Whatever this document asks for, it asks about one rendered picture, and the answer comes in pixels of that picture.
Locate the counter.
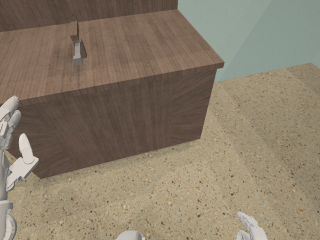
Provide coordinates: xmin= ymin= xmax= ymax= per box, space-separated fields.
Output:
xmin=0 ymin=0 xmax=225 ymax=179

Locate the robot left forearm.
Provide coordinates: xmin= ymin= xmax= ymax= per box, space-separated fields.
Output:
xmin=0 ymin=200 xmax=17 ymax=240

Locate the robot left thigh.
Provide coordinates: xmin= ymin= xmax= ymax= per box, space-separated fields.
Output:
xmin=115 ymin=230 xmax=146 ymax=240

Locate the tap lever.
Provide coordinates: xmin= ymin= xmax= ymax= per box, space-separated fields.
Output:
xmin=73 ymin=42 xmax=83 ymax=65

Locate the robot right hand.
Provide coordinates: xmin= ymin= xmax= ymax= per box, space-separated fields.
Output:
xmin=234 ymin=212 xmax=269 ymax=240

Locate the robot left hand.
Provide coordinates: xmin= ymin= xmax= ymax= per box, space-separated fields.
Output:
xmin=0 ymin=96 xmax=39 ymax=201

